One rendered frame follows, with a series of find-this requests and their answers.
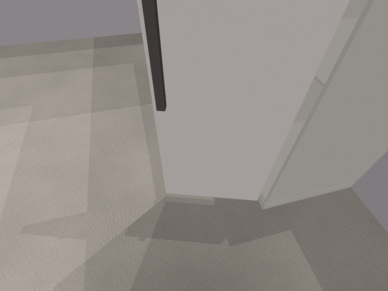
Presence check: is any handle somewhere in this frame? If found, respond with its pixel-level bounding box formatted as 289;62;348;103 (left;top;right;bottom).
141;0;166;111

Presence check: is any fridge door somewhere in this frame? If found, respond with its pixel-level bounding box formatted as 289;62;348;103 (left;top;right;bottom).
137;0;350;201

